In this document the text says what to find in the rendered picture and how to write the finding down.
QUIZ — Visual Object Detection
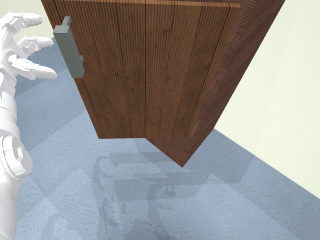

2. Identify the left robot hand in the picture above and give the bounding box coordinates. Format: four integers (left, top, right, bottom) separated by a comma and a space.
0, 12, 57, 80

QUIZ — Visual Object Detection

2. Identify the handle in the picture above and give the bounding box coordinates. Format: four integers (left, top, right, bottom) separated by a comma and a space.
53, 16, 85, 78

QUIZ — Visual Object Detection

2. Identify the left robot upper arm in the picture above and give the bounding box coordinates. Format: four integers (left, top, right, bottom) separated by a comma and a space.
0, 134, 33, 240

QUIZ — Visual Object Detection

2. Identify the cupboard door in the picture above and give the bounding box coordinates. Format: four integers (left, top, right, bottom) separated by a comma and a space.
41, 0, 241, 139

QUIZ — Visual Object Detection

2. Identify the robot left forearm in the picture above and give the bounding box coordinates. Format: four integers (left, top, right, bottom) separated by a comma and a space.
0, 63, 20, 140

